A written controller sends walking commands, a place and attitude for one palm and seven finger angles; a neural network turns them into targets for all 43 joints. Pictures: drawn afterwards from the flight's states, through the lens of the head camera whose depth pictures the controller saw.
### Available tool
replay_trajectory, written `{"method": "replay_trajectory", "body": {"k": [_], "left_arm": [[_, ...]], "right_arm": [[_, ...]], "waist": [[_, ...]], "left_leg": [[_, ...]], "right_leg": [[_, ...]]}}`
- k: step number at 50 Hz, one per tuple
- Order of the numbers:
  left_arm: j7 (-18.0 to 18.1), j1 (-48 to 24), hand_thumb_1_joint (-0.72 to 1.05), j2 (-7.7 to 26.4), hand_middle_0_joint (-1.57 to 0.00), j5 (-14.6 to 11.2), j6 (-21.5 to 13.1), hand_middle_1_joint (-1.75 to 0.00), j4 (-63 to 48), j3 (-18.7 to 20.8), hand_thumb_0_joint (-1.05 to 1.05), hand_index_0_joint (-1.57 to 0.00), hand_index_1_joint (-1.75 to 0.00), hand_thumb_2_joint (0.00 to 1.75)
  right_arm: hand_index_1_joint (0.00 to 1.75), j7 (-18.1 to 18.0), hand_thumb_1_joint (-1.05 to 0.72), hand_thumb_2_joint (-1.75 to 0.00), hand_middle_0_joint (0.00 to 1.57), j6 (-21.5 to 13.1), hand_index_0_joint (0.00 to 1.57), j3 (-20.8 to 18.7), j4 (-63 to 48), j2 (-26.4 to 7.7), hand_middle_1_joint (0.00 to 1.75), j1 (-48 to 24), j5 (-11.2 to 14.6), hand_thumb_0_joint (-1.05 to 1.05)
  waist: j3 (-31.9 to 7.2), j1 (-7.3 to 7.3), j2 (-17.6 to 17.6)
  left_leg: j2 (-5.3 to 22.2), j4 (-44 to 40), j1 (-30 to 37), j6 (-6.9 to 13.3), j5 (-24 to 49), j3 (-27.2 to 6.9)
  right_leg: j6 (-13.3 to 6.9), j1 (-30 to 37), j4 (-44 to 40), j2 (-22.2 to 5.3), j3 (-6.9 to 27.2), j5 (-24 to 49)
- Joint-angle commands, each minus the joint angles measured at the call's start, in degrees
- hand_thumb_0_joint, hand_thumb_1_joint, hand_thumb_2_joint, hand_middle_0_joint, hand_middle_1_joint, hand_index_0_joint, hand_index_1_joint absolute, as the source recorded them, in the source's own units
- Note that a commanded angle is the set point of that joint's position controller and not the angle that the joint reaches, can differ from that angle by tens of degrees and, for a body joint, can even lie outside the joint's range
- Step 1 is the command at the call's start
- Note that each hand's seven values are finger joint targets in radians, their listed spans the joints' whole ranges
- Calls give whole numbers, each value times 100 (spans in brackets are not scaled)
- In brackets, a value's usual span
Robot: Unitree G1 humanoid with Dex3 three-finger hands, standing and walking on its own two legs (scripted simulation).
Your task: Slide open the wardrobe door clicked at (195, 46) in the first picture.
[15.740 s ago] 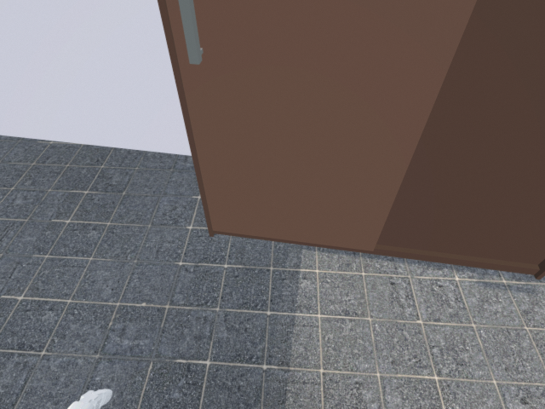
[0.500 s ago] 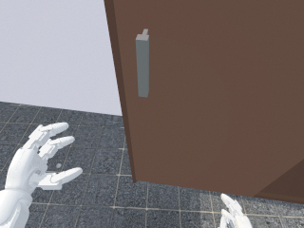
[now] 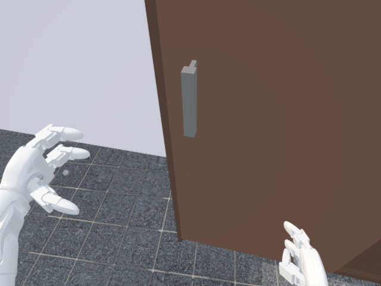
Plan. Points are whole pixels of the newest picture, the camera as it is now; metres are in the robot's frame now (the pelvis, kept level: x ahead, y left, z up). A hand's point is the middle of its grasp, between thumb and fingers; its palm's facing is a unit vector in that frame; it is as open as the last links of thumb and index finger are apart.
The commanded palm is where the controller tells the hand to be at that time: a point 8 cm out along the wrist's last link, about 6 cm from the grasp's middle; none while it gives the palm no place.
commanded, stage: raise the hand with hooked fingers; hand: left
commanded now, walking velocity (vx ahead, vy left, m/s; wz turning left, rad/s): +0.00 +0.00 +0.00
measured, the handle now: (191, 99) +0.47 +0.06 +0.18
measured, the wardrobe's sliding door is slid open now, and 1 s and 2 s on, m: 0.00 0.00 0.00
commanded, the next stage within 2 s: move the hooked fingers beside the handle in 0.72 s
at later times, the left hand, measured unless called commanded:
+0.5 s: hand (66, 144) +0.28 +0.26 +0.20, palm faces -0.03 -0.99 -0.10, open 14.0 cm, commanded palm +0.25 +0.30 +0.20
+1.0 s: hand (68, 144) +0.29 +0.26 +0.19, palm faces -0.02 -1.00 -0.10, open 14.0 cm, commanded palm +0.26 +0.29 +0.20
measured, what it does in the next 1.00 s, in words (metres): stands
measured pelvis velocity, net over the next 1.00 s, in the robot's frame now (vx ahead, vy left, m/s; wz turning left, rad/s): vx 0.00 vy -0.01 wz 0.00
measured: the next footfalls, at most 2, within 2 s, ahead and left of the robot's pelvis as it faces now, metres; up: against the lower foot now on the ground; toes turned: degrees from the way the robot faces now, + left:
none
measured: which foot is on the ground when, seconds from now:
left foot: down 0.00-1.00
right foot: down 0.00-1.00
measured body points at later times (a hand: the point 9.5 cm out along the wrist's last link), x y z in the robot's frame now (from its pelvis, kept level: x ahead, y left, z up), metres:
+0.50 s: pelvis +0.00 -0.01 +0.01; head -0.01 -0.03 +0.45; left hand +0.28 +0.31 +0.20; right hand +0.19 -0.25 -0.06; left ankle -0.01 +0.10 -0.73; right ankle +0.01 -0.13 -0.73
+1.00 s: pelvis +0.00 -0.01 +0.01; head -0.01 -0.03 +0.46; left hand +0.28 +0.31 +0.19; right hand +0.19 -0.23 -0.06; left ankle -0.01 +0.10 -0.73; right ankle +0.01 -0.13 -0.73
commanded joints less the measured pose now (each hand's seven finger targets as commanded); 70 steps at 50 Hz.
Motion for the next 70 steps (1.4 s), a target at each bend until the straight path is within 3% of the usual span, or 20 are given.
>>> {"method": "replay_trajectory", "body": {"k": [1, 3, 9, 14, 19, 23, 27, 30, 34, 38, 43, 48, 51, 53, 58, 60, 62, 63, 66, 70], "left_arm": [[-74, -1981, -50, 1933, -30, -191, -422, -120, -1714, 1010, 0, -30, -120, 30], [-48, -2007, -50, 2206, -30, -302, -539, -120, -1446, 1370, 0, -30, -120, 30], [-280, -2424, -50, 1921, -30, -223, -60, -120, -141, 916, 0, -30, -120, 30], [-545, -2437, -50, 1787, -30, -111, 323, -120, -113, 551, 0, -30, -120, 30], [-417, -2286, -50, 2407, -30, -329, -125, -120, -967, 1424, 0, -30, -120, 30], [-152, -2047, -50, 2467, -30, -333, -233, -120, -659, 1671, 0, -30, -120, 30], [-92, -2537, -50, 1949, -30, -132, 10, -120, -508, 984, 0, -30, -120, 30], [-173, -2744, -50, 1899, -30, -38, 101, -120, -803, 728, 0, -30, -120, 30], [-251, -2559, -50, 2130, -30, -139, -47, -120, -922, 1041, 0, -30, -120, 30], [-234, -2223, -50, 2296, -30, -224, -74, -120, -460, 1356, 0, -30, -120, 30], [-234, -2676, -50, 1748, -30, -127, 106, -120, -381, 678, 0, -30, -120, 30], [-181, -3242, -50, 1568, -30, -37, -32, -120, -816, 295, 0, -30, -120, 30], [-22, -3228, -50, 1543, -30, -46, -161, -120, -1010, 419, 0, -30, -120, 30], [103, -2929, -50, 1772, -30, -36, -165, -120, -837, 722, 0, -30, -120, 30], [369, -2670, -50, 1500, -30, 77, 148, -120, -587, 625, 0, -30, -120, 30], [423, -2932, -50, 1305, -30, 110, 220, -120, -768, 400, 0, -30, -120, 30], [455, -2926, -50, 1164, -30, 129, 249, -120, -840, 262, 0, -30, -120, 30], [459, -2987, -50, 1086, -30, 127, 224, -120, -861, 150, 0, -30, -120, 30], [503, -3403, -50, 976, -30, 133, 135, -120, -916, 6, 0, -30, -120, 30], [640, -3557, -50, 1145, -30, 193, 67, -120, -780, 145, 0, -30, -120, 30]], "right_arm": [[30, -79, -90, -90, 20, -257, 20, -289, -908, -643, 30, -560, -3, 0], [30, -72, -90, -90, 20, -241, 20, -250, -816, -630, 30, -591, -33, 0], [30, -74, -90, -90, 20, -136, 20, -255, -663, -724, 30, -567, 97, 0], [30, -22, -90, -90, 20, -85, 20, -315, -845, -803, 30, -581, 148, 0], [30, 51, -90, -90, 20, -109, 20, -325, -960, -745, 30, -695, 63, 0], [30, 50, -90, -90, 20, -107, 20, -350, -859, -734, 30, -604, 40, 0], [30, -19, -90, -90, 20, -96, 20, -344, -840, -735, 30, -590, 107, 0], [30, -61, -90, -90, 20, -88, 20, -347, -893, -740, 30, -574, 121, 0], [30, -73, -90, -90, 20, -96, 20, -323, -875, -731, 30, -600, 76, 0], [30, -43, -90, -90, 20, -75, 20, -321, -784, -747, 30, -581, 58, 0], [30, -37, -90, -90, 20, -53, 20, -295, -817, -714, 30, -648, 110, 0], [30, -80, -90, -90, 20, -99, 20, -286, -813, -688, 30, -612, 93, 0], [30, -87, -90, -90, 20, -141, 20, -288, -802, -647, 30, -626, 64, 0], [30, -65, -90, -90, 20, -119, 20, -301, -720, -686, 30, -579, 30, 0], [30, -4, -90, -90, 20, -17, 20, -305, -756, -640, 30, -672, 60, 0], [30, -3, -90, -90, 20, 9, 20, -312, -815, -616, 30, -707, 79, 0], [30, -10, -90, -90, 20, 19, 20, -315, -838, -608, 30, -684, 89, 0], [30, -6, -90, -90, 20, 25, 20, -309, -815, -610, 30, -672, 78, 0], [30, -58, -90, -90, 20, 32, 20, -328, -764, -606, 30, -648, 81, 0], [30, -105, -90, -90, 20, 63, 20, -337, -681, -614, 30, -640, 68, 0]], "waist": [[-1393, -74, 132], [-1298, -10, 56], [-533, -133, 241], [-959, -149, -116], [-1574, 32, -190], [-1048, 82, -202], [-625, -111, 519], [-931, -166, 398], [-1217, -115, 52], [-940, -9, -158], [-673, -160, 167], [-1022, -250, 173], [-1278, -196, 223], [-1230, -82, -47], [-929, -7, 40], [-1027, -70, 175], [-1097, -112, 133], [-1081, -142, -169], [-1188, -237, -115], [-1245, -205, -68]], "left_leg": [[-75, -688, 575, 46, 1588, -252], [-81, -716, 522, 45, 1564, -243], [-75, -902, 322, 38, 1280, -161], [-87, -807, 433, 76, 1370, -169], [-128, -731, 565, 91, 1688, -153], [-80, -819, 413, 87, 1631, -118], [-70, -944, 498, 48, 1277, -88], [-79, -906, 679, 87, 1379, -90], [-85, -884, 746, 99, 1494, -150], [-72, -923, 583, 81, 1443, -162], [-56, -974, 612, 49, 1322, -150], [-40, -937, 850, 68, 1387, -211], [-48, -969, 943, 42, 1500, -257], [-22, -994, 817, 19, 1622, -263], [-13, -1069, 588, -18, 1680, -181], [-18, -1061, 670, -14, 1664, -164], [-11, -1021, 725, -5, 1740, -157], [12, -1004, 733, 15, 1784, -167], [-17, -991, 839, 35, 1552, -149], [-30, -988, 827, 45, 1541, -120]], "right_leg": [[-176, 594, -443, 237, 152, 1254], [-190, 705, -558, 256, 183, 1234], [-178, 382, -742, 146, 226, 1106], [-139, 474, -643, 105, 301, 1167], [-150, 841, -543, 131, 283, 1440], [-158, 661, -633, 152, 233, 1395], [-174, 288, -705, 129, 232, 1010], [-149, 406, -703, 140, 262, 1131], [-151, 613, -684, 169, 251, 1260], [-160, 527, -727, 194, 188, 1169], [-172, 263, -724, 172, 188, 1040], [-178, 293, -680, 196, 178, 1052], [-189, 399, -621, 182, 137, 1165], [-201, 535, -631, 190, 107, 1247], [-211, 506, -608, 140, 84, 1308], [-201, 466, -586, 123, 106, 1316], [-188, 438, -561, 130, 100, 1376], [-186, 483, -590, 147, 104, 1430], [-154, 359, -601, 147, 129, 1270], [-166, 440, -615, 128, 171, 1272]]}}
